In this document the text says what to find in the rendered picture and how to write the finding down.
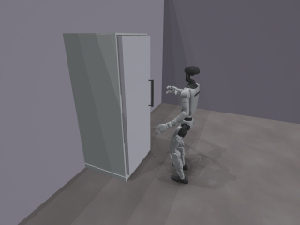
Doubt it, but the fridge door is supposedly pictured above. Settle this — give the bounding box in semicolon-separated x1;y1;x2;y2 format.
117;36;151;175

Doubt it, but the handle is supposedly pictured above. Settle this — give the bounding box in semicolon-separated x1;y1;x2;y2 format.
148;79;154;107

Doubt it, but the robot torso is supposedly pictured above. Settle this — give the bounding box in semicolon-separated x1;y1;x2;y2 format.
181;86;200;131

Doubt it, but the robot left hand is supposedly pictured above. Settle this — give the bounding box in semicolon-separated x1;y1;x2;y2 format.
153;124;167;135

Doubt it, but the robot left forearm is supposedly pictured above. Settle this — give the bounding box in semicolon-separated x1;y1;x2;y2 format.
166;112;187;129

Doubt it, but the left robot upper arm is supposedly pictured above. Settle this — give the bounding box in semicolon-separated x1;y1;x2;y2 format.
180;89;190;118

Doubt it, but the robot left thigh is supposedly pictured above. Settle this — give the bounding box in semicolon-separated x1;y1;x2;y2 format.
170;125;188;157

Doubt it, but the robot right hand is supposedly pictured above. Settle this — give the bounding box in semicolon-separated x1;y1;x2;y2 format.
166;85;178;95

